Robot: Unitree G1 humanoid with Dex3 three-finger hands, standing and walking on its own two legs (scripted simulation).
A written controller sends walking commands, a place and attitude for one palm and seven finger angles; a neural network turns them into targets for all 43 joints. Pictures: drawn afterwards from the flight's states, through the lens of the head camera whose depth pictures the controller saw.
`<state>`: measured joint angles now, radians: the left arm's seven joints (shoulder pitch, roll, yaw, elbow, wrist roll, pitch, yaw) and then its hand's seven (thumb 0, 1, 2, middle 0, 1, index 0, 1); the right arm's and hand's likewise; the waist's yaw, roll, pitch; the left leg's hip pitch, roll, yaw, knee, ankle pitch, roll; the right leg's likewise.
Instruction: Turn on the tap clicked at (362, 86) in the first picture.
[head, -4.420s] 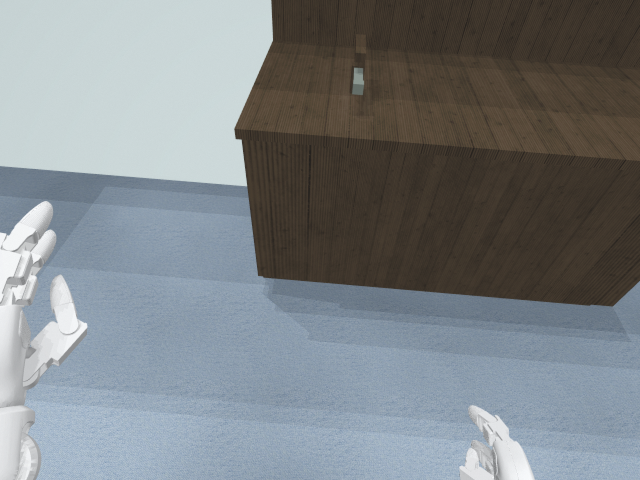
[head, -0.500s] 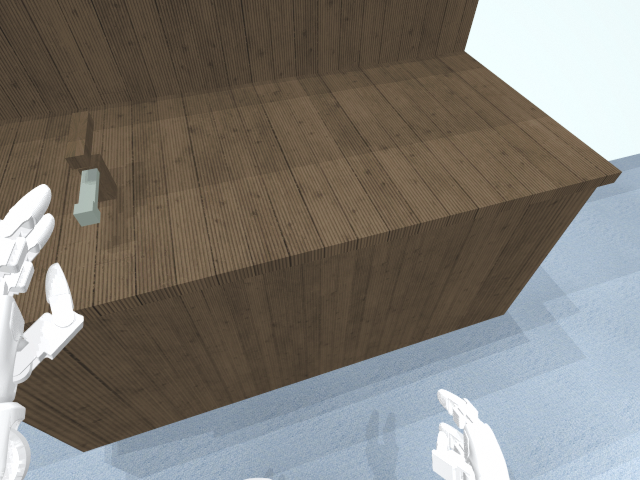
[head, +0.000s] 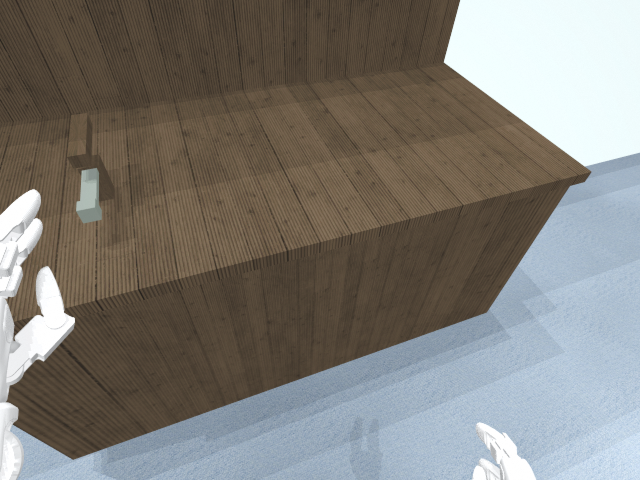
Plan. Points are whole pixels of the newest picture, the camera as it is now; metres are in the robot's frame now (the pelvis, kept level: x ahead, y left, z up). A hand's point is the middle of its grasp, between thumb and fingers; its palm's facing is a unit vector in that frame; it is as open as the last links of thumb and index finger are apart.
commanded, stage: come to a stop and stand still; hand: left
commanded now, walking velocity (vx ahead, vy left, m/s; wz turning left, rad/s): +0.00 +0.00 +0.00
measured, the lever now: (89, 210) +0.50 +0.40 +0.02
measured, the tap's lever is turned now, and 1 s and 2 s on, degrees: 0 0 0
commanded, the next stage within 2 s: look again from close up in 0.16 s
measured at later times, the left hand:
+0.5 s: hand (34, 296) +0.24 +0.28 +0.17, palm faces +0.34 -0.86 -0.38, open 7.4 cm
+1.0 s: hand out of the picture +0.25 +0.33 +0.15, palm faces +0.43 -0.82 -0.39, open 7.4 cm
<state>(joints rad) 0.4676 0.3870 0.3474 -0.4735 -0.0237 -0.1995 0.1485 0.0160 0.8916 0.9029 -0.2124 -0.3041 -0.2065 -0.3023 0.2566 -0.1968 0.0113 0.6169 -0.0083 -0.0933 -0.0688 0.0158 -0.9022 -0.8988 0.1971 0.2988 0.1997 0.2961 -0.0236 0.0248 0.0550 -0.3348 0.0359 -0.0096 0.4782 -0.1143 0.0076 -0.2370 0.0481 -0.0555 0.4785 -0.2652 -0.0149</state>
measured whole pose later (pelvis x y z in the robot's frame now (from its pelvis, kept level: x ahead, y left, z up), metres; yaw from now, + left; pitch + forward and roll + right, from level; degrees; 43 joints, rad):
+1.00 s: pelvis +0.04 +0.06 -0.01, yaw +3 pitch -2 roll -3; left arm 0.38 0.37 0.35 -0.39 -0.01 -0.19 0.07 0.01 0.89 0.90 -0.21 -0.30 -0.21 -0.30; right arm 0.20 -0.19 0.02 0.57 -0.01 -0.10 0.00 0.02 -0.90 -0.90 0.20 0.30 0.20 0.30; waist 0.03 0.01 0.02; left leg -0.37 -0.04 0.04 0.65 -0.35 0.05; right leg -0.22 0.00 0.03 0.54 -0.32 -0.03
